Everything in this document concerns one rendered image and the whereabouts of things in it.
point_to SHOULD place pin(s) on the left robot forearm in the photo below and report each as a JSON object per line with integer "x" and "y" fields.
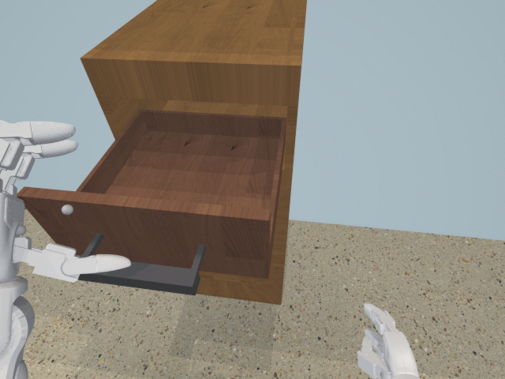
{"x": 17, "y": 319}

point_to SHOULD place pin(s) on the robot right hand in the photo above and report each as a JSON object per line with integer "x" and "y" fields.
{"x": 393, "y": 354}

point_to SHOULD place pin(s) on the cabinet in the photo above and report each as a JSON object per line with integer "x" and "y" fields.
{"x": 210, "y": 56}

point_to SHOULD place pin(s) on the handle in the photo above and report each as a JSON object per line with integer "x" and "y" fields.
{"x": 148, "y": 276}

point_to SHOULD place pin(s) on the drawer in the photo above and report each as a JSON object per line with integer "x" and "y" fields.
{"x": 173, "y": 180}

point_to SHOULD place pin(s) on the robot left hand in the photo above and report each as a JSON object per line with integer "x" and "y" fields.
{"x": 20, "y": 144}

